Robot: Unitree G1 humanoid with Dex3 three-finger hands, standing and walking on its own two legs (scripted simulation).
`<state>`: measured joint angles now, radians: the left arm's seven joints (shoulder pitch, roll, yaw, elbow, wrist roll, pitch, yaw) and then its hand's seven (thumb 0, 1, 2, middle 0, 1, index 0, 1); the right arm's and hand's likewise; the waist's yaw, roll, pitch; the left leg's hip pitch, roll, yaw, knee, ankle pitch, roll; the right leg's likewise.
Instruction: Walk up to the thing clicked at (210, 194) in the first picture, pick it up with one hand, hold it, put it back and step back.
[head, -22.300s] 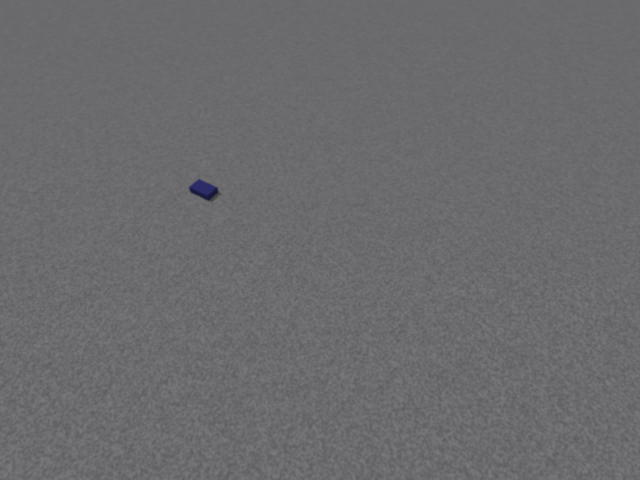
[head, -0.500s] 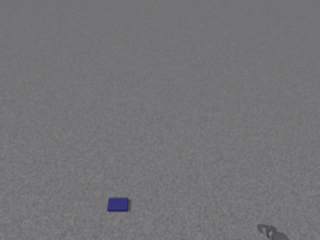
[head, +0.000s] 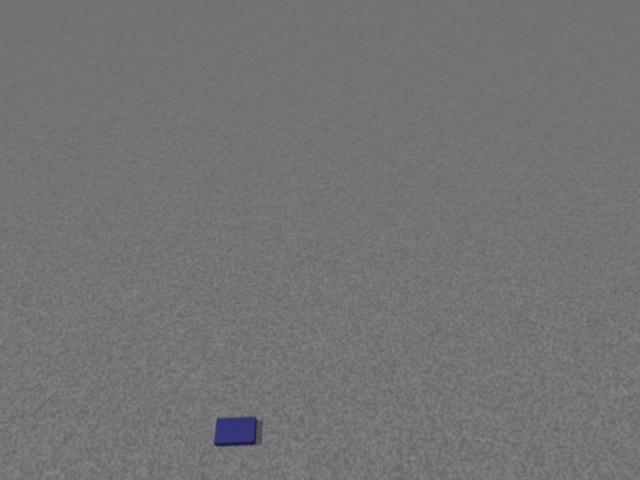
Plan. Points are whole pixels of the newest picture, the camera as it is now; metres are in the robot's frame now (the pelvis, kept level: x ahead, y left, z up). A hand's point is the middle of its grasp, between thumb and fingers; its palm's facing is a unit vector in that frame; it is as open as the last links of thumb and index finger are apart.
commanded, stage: walk up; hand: left
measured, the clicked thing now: (236, 431) +0.42 +0.24 -0.76
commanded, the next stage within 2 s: none
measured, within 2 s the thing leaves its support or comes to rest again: neither
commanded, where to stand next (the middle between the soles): +0.04 -0.03 m, yaw +2 degrees
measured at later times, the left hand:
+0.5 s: hand out of the picture +0.06 +0.26 -0.16, palm faces +0.00 -0.94 -0.34, open 7.4 cm
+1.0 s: hand out of the picture -0.02 +0.24 -0.16, palm faces +0.03 -0.91 -0.42, open 7.4 cm
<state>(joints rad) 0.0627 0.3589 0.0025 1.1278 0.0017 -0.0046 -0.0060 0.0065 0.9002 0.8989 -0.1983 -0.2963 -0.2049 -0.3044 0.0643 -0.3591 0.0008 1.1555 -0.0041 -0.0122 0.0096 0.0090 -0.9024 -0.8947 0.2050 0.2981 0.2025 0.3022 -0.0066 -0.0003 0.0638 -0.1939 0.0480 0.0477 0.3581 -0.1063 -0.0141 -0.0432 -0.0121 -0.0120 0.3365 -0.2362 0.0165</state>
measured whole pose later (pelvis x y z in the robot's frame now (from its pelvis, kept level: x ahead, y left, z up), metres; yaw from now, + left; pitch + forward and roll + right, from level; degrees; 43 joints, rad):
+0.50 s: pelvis +0.01 +0.00 +0.00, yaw +1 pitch -2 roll +0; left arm 0.12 0.35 0.01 1.17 0.01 0.00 -0.01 0.01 0.90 0.90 -0.20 -0.30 -0.20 -0.30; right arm 0.07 -0.34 -0.01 1.17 -0.01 -0.02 0.01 0.01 -0.90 -0.89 0.21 0.30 0.20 0.30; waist 0.00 0.00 0.05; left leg -0.20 0.03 0.04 0.34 -0.10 -0.01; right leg -0.04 -0.02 -0.02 0.31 -0.23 0.02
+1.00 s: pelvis -0.06 -0.03 -0.01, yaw +3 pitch -1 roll +1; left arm 0.18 0.34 0.05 0.97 0.05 0.01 0.01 0.01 0.90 0.90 -0.20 -0.30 -0.21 -0.30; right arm 0.10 -0.42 -0.08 0.96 -0.02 0.06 0.01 0.01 -0.90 -0.89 0.20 0.30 0.20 0.30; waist 0.03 0.05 0.14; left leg -0.45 -0.06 -0.12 1.02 -0.43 -0.02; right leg -0.25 -0.03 -0.04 0.59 -0.31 -0.02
